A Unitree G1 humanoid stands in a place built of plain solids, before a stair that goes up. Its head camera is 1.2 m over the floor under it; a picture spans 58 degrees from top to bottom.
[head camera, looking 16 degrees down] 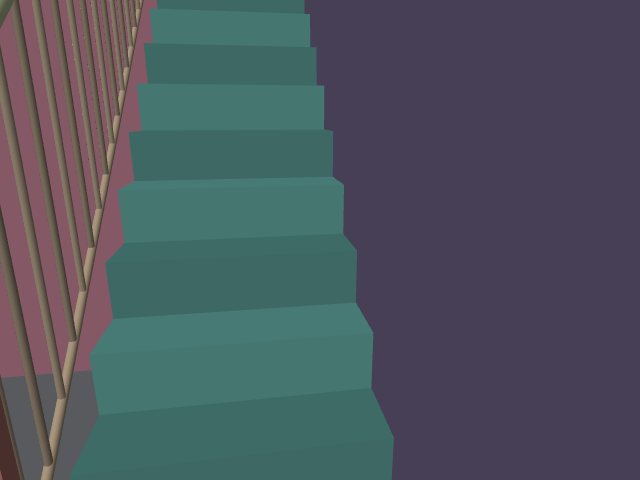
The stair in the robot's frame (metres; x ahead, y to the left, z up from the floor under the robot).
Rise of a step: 0.19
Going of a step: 0.22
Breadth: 0.80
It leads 9 degrees to the left of straight ahead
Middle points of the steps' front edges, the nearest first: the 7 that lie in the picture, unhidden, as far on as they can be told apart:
0.89 0.20 0.38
1.11 0.24 0.57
1.33 0.27 0.76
1.55 0.31 0.95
1.77 0.34 1.14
1.99 0.38 1.33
2.21 0.41 1.52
